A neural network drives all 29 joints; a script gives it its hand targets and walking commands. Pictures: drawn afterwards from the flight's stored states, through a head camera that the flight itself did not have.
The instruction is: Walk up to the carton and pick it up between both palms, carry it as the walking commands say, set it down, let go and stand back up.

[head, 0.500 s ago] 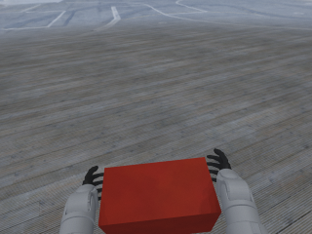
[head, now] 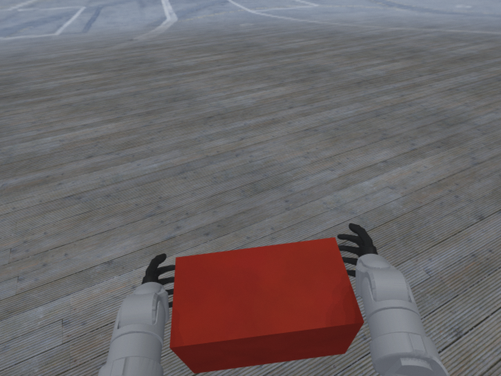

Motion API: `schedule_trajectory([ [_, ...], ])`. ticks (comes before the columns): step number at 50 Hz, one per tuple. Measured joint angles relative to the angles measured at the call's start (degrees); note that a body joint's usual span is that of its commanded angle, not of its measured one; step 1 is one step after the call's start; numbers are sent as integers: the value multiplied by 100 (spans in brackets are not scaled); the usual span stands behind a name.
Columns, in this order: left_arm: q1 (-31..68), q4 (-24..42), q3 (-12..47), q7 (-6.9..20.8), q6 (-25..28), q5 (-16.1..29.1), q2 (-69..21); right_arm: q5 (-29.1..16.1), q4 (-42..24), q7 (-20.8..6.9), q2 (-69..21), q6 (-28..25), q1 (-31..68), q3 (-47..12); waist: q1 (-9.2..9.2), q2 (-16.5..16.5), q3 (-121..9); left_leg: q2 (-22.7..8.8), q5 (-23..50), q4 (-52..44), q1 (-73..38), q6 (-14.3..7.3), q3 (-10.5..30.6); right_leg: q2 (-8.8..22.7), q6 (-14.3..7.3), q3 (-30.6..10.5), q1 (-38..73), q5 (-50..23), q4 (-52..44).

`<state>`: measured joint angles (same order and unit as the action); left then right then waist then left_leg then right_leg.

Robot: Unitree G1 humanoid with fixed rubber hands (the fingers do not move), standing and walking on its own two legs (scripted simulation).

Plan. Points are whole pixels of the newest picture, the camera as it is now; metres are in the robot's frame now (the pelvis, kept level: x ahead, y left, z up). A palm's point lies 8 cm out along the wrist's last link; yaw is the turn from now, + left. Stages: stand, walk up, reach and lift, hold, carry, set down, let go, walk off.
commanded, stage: hold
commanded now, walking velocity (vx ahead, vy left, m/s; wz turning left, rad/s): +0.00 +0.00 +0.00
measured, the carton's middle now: (263, 307) +0.29 -0.02 -0.05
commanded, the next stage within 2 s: carry in 0.42 s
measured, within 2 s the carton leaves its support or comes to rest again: neither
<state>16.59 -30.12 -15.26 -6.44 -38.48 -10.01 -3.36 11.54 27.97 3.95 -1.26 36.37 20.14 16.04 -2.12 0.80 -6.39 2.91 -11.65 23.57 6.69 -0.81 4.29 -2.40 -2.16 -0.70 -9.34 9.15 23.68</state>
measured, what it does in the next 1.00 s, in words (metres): walks backwards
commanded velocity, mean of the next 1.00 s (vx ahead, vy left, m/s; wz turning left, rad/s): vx -0.15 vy -0.12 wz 0.00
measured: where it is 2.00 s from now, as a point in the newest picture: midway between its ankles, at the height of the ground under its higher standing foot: outside the picture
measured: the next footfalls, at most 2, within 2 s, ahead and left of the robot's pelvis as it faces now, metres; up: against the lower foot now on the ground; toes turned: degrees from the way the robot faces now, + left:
right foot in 1.26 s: -0.15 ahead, -0.26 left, +0.00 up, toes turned -3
left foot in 1.52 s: -0.27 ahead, -0.03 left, +0.00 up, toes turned +4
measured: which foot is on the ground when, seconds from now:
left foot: down 0.00-1.00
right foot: down 0.00-0.98, up 1.00-1.00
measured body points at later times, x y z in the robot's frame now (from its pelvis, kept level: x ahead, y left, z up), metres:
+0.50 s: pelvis +0.01 -0.01 +0.00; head -0.07 -0.01 +0.44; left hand +0.28 +0.18 +0.02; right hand +0.30 -0.19 +0.04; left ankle +0.02 +0.11 -0.74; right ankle +0.05 -0.09 -0.74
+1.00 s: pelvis -0.10 -0.04 -0.04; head -0.11 +0.00 +0.41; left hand +0.15 +0.15 +0.00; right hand +0.16 -0.22 +0.06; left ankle -0.02 +0.07 -0.74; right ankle +0.04 -0.10 -0.74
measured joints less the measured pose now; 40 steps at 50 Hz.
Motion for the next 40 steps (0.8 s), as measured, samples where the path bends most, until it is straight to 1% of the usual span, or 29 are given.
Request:
schedule_trajectory([
  [5, -201, 223, 3, 60, -10, -61, -49, -18, -217, 0, -75, 22, -192, -9, 42, 4, -52, -25, 7, -112, -60, 11, -24, -23, -15, -31, 32, 1, -73],
  [15, -874, 833, 159, 188, -181, -10, 26, -11, -752, 67, -366, 133, -811, -177, 143, -95, -214, -100, -30, -286, -327, 66, 32, -89, -78, 11, 314, 33, -266],
  [18, -961, 925, 204, 260, -239, -45, 65, 8, -892, 76, -434, 179, -947, -199, 179, -97, -188, -115, -33, -309, -404, 77, 56, -103, -91, 32, 415, 21, -328],
  [21, -968, 951, 198, 302, -257, -42, 85, 56, -988, 60, -464, 226, -987, -221, 173, -81, -114, -114, -32, -291, -436, 80, 92, -101, -94, 67, 477, 10, -353],
  [23, -948, 1003, 255, 248, -298, 31, 116, 77, -1021, 46, -460, 237, -964, -225, 144, -62, -70, -106, -41, -217, -374, 83, 117, -94, -93, 97, 439, 13, -311],
  [24, -858, 1010, 296, 171, -354, 117, 132, 87, -1036, 39, -411, 257, -911, -243, 153, -45, -89, -98, -107, 2, -167, 89, 127, -95, -88, 120, 255, 63, -136],
  [27, -534, 1246, 404, -40, -570, 351, 181, -72, -1234, 83, -179, 367, -683, -418, 241, 4, 22, -116, -391, 721, 407, 99, 84, -140, -83, 124, -284, 249, 461],
  [29, -385, 1458, 407, -92, -674, 475, 228, -203, -1467, 170, -96, 496, -540, -526, 270, -40, 113, -106, -449, 977, 665, 103, 20, -139, -90, 84, -583, 318, 771],
  [32, -265, 1850, 420, -132, -899, 642, 344, -299, -1824, 271, -125, 759, -332, -552, 240, -155, 192, -62, -458, 1236, 1028, 103, -52, -102, -48, 40, -1032, 390, 1184],
  [34, -235, 2188, 386, -175, -1108, 790, 403, -388, -2158, 371, -189, 981, -268, -558, 247, -192, 227, -85, -498, 1467, 1287, 113, -92, -67, 7, 110, -1325, 457, 1446],
  [36, -312, 2633, 320, -221, -1342, 954, 424, -539, -2615, 521, -273, 1244, -309, -593, 299, -169, 249, -188, -570, 1696, 1507, 153, -149, -13, -3, 283, -1541, 458, 1574],
  [37, -367, 2872, 273, -242, -1469, 1027, 406, -604, -2873, 584, -319, 1382, -365, -605, 314, -127, 266, -261, -604, 1805, 1604, 185, -146, -43, -61, 363, -1608, 403, 1587],
  [38, -416, 3118, 220, -262, -1607, 1089, 364, -662, -3156, 632, -365, 1524, -445, -601, 312, -86, 283, -324, -630, 1912, 1706, 224, -108, -101, -178, 423, -1655, 350, 1575],
  [39, -451, 3382, 176, -297, -1762, 1141, 295, -701, -3458, 640, -408, 1660, -540, -566, 304, -48, 306, -376, -645, 2031, 1825, 249, -53, -151, -278, 494, -1707, 307, 1568],
  [40, -461, 3645, 156, -330, -1923, 1152, 207, -713, -3747, 596, -442, 1774, -640, -501, 294, -37, 330, -416, -777, 2216, 1981, 243, -33, -175, -334, 572, -1779, 281, 1588],
])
